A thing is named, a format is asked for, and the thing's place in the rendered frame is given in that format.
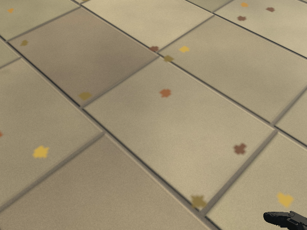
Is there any robot right hand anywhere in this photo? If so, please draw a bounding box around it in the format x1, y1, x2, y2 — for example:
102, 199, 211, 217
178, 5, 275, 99
263, 211, 307, 230

